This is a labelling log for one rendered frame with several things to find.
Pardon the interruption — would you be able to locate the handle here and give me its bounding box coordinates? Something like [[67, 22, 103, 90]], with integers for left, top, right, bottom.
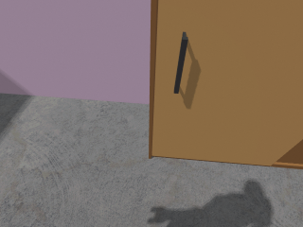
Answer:
[[173, 31, 188, 94]]

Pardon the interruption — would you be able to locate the wardrobe door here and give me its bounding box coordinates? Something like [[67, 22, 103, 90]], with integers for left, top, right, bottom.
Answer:
[[277, 140, 303, 165], [151, 0, 303, 166]]

